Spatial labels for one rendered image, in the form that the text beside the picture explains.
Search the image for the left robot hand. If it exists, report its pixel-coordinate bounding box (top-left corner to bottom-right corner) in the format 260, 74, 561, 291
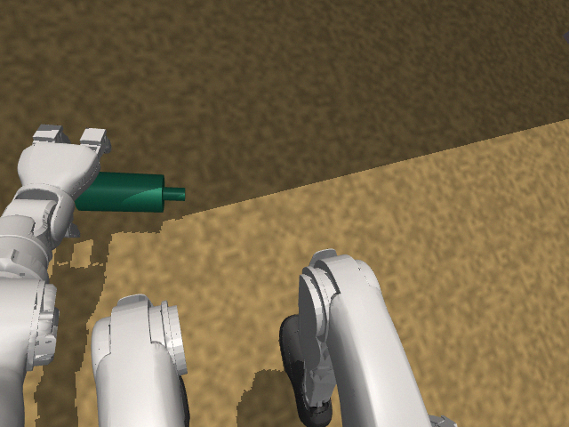
17, 124, 111, 238

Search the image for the left robot arm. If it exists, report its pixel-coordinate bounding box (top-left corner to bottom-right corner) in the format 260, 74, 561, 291
0, 183, 75, 427

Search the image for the right robot foot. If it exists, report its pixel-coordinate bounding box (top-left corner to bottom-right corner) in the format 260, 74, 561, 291
279, 314, 333, 427

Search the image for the bottle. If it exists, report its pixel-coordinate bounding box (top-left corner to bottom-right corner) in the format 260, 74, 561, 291
75, 172, 185, 213

